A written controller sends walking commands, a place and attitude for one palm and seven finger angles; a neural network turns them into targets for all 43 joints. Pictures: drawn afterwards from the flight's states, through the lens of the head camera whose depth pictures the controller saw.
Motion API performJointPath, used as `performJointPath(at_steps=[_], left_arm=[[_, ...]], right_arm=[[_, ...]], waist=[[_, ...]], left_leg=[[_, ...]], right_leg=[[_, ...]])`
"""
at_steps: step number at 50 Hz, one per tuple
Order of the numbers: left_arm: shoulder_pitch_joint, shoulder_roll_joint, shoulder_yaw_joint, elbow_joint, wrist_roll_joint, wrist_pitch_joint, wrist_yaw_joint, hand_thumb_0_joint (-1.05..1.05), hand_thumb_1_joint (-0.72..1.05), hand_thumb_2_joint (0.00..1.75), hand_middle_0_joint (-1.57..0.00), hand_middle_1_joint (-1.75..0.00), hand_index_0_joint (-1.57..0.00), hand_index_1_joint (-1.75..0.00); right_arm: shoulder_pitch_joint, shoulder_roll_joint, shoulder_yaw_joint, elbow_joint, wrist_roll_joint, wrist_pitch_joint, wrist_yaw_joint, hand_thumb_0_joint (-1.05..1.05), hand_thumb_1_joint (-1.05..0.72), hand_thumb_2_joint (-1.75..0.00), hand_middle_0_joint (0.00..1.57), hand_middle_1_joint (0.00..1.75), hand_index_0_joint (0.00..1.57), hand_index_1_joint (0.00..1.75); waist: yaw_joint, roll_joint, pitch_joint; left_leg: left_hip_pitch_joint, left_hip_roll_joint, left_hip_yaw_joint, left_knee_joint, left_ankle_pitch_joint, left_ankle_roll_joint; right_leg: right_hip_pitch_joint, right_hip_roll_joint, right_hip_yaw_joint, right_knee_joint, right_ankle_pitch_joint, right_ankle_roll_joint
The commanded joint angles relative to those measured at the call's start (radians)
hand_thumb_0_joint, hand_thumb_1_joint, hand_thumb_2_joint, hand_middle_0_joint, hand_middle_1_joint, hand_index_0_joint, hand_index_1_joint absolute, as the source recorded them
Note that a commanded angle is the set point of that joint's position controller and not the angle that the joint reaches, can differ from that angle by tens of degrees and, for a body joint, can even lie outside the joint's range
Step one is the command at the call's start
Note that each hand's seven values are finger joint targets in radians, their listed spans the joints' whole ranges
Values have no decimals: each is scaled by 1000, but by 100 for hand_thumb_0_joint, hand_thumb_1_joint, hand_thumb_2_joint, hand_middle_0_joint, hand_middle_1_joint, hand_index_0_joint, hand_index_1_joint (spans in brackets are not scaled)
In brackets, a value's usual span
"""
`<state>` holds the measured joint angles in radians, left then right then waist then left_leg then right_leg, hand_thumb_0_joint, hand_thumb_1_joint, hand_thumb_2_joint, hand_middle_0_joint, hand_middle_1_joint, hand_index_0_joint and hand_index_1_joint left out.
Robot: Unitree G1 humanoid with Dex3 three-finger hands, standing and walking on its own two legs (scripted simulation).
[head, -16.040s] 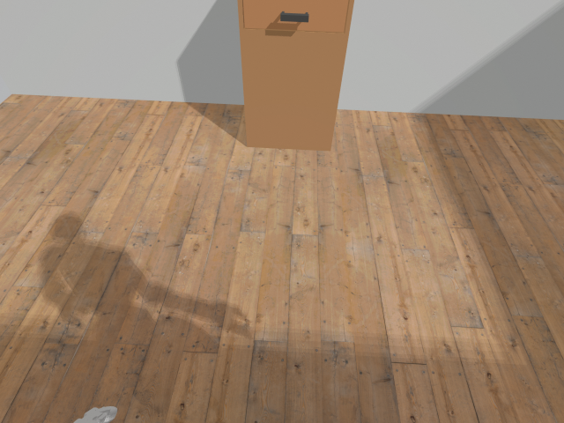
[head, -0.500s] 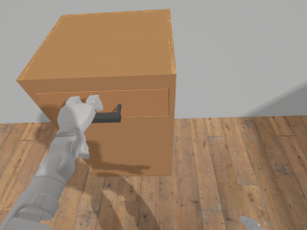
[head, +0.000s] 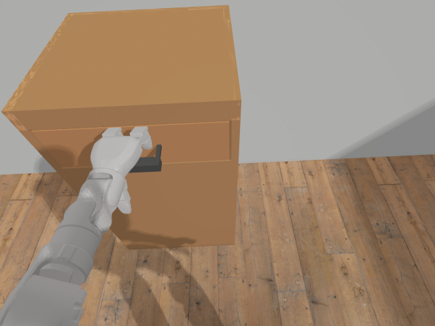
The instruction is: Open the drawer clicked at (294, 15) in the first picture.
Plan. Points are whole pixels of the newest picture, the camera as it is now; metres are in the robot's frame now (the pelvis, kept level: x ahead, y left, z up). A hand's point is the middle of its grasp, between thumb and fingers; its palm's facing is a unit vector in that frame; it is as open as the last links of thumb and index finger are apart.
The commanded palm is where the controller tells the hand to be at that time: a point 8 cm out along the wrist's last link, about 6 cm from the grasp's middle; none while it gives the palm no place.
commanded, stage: move the hooked fingers above the handle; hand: left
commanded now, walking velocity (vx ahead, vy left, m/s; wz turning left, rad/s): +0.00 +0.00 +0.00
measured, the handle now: (136, 157) +0.48 +0.22 -0.02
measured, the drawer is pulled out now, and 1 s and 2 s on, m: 0.00 0.00 0.00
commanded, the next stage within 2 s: none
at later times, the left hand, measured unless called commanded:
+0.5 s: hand (130, 170) +0.41 +0.20 +0.03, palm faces -0.04 -0.04 -1.00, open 13.8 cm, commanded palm +0.40 +0.23 +0.10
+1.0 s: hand (134, 156) +0.44 +0.20 +0.04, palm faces +0.08 -0.06 -1.00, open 13.8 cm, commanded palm +0.41 +0.23 +0.10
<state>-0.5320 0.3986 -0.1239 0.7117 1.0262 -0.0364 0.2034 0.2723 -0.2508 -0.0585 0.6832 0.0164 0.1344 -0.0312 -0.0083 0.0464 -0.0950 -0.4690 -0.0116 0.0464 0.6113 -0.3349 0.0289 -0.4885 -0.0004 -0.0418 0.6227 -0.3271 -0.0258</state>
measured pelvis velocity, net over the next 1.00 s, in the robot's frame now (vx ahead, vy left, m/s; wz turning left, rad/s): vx -0.01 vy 0.01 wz -0.01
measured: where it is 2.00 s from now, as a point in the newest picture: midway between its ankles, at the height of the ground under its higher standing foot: outside the picture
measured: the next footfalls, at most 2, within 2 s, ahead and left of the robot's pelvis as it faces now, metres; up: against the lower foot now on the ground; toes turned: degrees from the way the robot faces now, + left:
none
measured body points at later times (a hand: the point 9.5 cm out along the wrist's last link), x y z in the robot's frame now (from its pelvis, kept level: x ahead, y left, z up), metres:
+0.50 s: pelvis -0.01 +0.00 +0.00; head +0.05 -0.01 +0.44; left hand +0.40 +0.20 +0.08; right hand +0.06 -0.27 -0.14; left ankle -0.03 +0.10 -0.72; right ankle -0.02 -0.10 -0.72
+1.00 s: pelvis -0.01 +0.01 -0.01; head +0.06 +0.00 +0.44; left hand +0.43 +0.20 +0.09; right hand +0.05 -0.26 -0.14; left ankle -0.03 +0.10 -0.72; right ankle -0.02 -0.10 -0.72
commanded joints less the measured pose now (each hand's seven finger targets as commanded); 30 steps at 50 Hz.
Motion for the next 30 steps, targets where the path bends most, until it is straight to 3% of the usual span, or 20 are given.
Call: performJointPath(at_steps=[1,4,7,11,15,17,20,22,23,24,27,28,30], left_arm=[[-481,265,149,-151,32,-40,110,0,-50,30,-30,-120,-30,-120],[-482,322,202,-98,46,-16,163,0,-50,30,-30,-120,-30,-120],[-429,309,197,-20,42,34,175,0,-50,30,-30,-120,-30,-120],[-399,272,151,-2,20,66,127,0,-50,30,-30,-120,-30,-120],[-413,215,88,-53,-8,20,55,0,-50,30,-30,-120,-30,-120],[-435,217,84,-85,-10,-23,43,0,-50,30,-30,-120,-30,-120],[-559,228,78,-160,15,-90,74,0,-50,30,-30,-120,-30,-120],[-617,246,99,-186,34,-114,123,0,-50,30,-30,-120,-30,-120],[-609,312,163,-174,41,-115,150,0,-50,30,-30,-120,-30,-120],[-607,333,183,-153,48,-105,177,0,-50,30,-30,-120,-30,-120],[-569,342,212,-46,47,-34,233,0,-50,30,-30,-120,-30,-120],[-533,353,229,-2,46,0,238,0,-50,30,-30,-120,-30,-120],[-481,294,171,93,38,77,221,0,-50,30,-30,-120,-30,-120]], right_arm=[[41,-129,-46,-83,-7,-36,-7,0,-90,-90,20,30,20,30],[45,-128,-44,-83,-12,-36,-2,0,-90,-90,20,30,20,30],[42,-129,-45,-81,-10,-33,4,0,-90,-90,20,30,20,30],[44,-142,-51,-95,-2,-30,7,0,-90,-90,20,30,20,30],[47,-149,-51,-102,4,-30,-5,0,-90,-90,20,30,20,30],[50,-147,-51,-100,4,-32,-11,0,-90,-90,20,30,20,30],[61,-135,-53,-89,-2,-39,-17,0,-90,-90,20,30,20,30],[70,-132,-56,-77,-8,-47,-14,0,-90,-90,20,30,20,30],[71,-136,-54,-72,-10,-49,-15,0,-90,-90,20,30,20,30],[68,-135,-52,-69,-13,-49,-13,0,-90,-90,20,30,20,30],[49,-130,-41,-58,-14,-48,-4,0,-90,-90,20,30,20,30],[40,-133,-40,-59,-15,-46,2,0,-90,-90,20,30,20,30],[31,-134,-37,-62,-10,-39,9,0,-90,-90,20,30,20,30]], waist=[[-18,-15,-320],[2,10,-376],[7,-29,-395],[-5,-67,-401],[-39,-112,-339],[-43,-85,-304],[-62,1,-303],[-61,38,-327],[-47,34,-345],[-40,44,-379],[-22,33,-364],[-6,26,-373],[-8,-8,-359]], left_leg=[[136,-20,-33,-10,418,12],[95,-28,-23,-6,415,8],[68,-28,-3,-9,410,9],[71,-23,9,-23,407,17],[80,-21,-2,-34,359,29],[91,-23,-9,-37,316,31],[140,-20,-28,-25,306,28],[162,-19,-41,-14,312,22],[155,-19,-45,-11,319,19],[144,-23,-44,-7,318,16],[86,-26,-33,-12,327,6],[74,-28,-27,-18,342,4],[56,-24,-6,-26,340,3]], right_leg=[[117,28,25,-23,369,-24],[156,29,31,-6,387,-26],[196,29,33,-10,420,-20],[240,24,42,-32,464,-11],[222,21,45,-61,432,-3],[182,21,48,-74,362,-6],[94,25,43,-64,285,-16],[54,29,38,-50,253,-21],[63,32,33,-40,248,-25],[73,32,35,-30,252,-24],[93,34,22,-15,276,-26],[119,35,20,-14,291,-27],[139,34,19,-24,322,-21]])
